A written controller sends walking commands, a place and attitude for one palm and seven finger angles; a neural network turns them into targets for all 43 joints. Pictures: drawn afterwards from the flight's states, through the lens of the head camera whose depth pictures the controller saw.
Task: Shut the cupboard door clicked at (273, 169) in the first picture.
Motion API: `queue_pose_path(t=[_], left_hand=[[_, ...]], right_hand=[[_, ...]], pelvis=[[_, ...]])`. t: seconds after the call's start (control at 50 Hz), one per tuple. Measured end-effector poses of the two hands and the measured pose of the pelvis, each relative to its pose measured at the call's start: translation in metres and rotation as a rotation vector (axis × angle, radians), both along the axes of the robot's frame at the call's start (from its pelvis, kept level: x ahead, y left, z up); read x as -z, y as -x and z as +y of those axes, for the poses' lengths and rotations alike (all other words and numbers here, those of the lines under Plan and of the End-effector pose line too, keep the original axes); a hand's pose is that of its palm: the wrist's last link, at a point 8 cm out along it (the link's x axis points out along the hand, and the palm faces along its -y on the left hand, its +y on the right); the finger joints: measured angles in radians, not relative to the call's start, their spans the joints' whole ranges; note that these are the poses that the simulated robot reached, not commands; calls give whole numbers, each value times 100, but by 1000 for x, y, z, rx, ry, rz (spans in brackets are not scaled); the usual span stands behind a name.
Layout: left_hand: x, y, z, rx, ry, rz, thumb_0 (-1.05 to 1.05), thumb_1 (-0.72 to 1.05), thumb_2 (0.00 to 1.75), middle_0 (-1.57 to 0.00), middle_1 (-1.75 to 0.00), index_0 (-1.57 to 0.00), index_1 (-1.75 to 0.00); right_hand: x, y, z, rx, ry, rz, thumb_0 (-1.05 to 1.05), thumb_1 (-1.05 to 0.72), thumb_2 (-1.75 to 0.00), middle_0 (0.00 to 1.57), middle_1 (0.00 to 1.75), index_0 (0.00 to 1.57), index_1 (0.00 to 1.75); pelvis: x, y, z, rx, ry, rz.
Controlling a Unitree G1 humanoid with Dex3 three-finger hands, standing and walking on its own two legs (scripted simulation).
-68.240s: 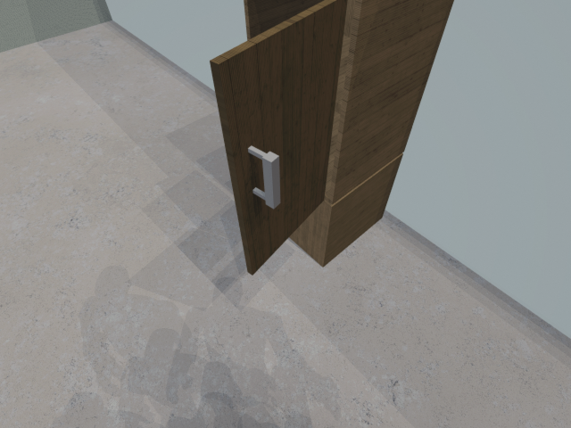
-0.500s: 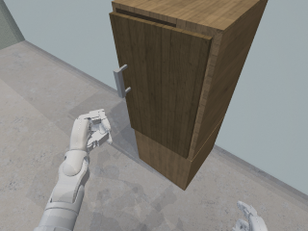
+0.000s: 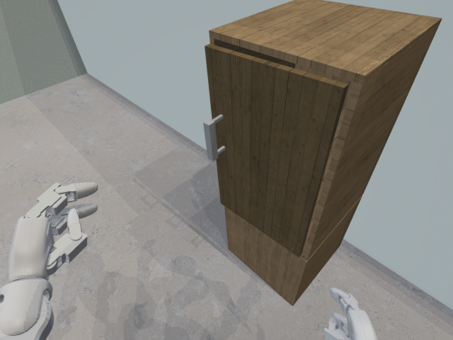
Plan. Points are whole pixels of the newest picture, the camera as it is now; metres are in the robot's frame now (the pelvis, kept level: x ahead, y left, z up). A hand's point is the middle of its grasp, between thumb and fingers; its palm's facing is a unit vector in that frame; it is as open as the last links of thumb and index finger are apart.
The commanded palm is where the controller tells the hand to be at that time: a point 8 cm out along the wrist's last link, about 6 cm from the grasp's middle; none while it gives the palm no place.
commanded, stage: draw the hand back to the body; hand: left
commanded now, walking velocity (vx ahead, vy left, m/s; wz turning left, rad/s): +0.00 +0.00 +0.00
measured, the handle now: (216, 137) +0.64 +0.12 +0.00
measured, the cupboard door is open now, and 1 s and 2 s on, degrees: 3 3 3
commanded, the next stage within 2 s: step back with the hand held close in 0.48 s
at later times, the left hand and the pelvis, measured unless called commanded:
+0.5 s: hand (54, 251) +0.18 +0.26 +0.16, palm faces +0.45 -0.80 -0.39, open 7.4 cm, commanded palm +0.13 +0.29 +0.17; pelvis -0.01 -0.01 +0.00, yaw -1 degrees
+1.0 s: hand (40, 255) +0.17 +0.27 +0.16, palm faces +0.37 -0.79 -0.50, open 7.5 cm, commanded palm +0.11 +0.31 +0.17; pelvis -0.04 +0.02 -0.01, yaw -2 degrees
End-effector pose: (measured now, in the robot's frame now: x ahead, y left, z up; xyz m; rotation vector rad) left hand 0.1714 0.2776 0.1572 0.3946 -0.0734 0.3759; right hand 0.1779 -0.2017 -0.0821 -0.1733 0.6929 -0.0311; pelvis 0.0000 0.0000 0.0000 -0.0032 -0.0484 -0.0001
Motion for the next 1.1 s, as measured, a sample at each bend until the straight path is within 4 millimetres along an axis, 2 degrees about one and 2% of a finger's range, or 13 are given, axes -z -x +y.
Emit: queue_pose_path(t=[0.14,0.22,0.38,0.54,0.72,0.92,1.0,1.1], left_hand=[[-24,28,23,-82,-104,-37,2,89,90,-39,-50,-38,-50],[-25,38,28,-118,-111,-50,2,89,90,-30,-41,-30,-41],[-11,36,17,-92,-49,-47,2,89,90,-23,-33,-22,-33],[-19,35,13,-64,-73,-79,2,89,90,-22,-31,-21,-31],[-23,32,17,-60,-120,-87,2,89,90,-21,-30,-21,-31],[-18,29,27,19,-177,-37,2,88,90,-22,-30,-21,-30],[-20,38,32,38,-194,-60,2,88,90,-22,-30,-21,-31],[-20,58,37,43,-200,-98,2,88,90,-22,-30,-21,-31]], right_hand=[[5,13,-14,41,14,9,1,-90,-90,21,30,20,30],[5,16,-20,46,29,2,1,-91,-90,21,30,20,30],[-2,18,-26,54,48,-31,1,-91,-90,21,30,20,30],[-7,17,-24,57,34,-68,1,-91,-90,21,30,20,30],[-1,22,-26,68,29,-26,1,-90,-90,21,30,20,30],[0,49,-38,172,82,55,1,-91,-90,21,30,20,30],[-4,63,-36,190,94,52,1,-91,-90,21,30,20,30],[-8,82,-29,190,102,32,1,-91,-90,21,30,20,30]], pelvis=[[0,1,0,7,0,-2],[0,5,0,4,0,-7],[1,12,-3,6,-3,-14],[0,13,-6,13,-1,-21],[1,15,-3,10,12,25],[3,28,12,31,-1,61],[5,41,16,37,-2,61],[8,59,19,38,0,57]])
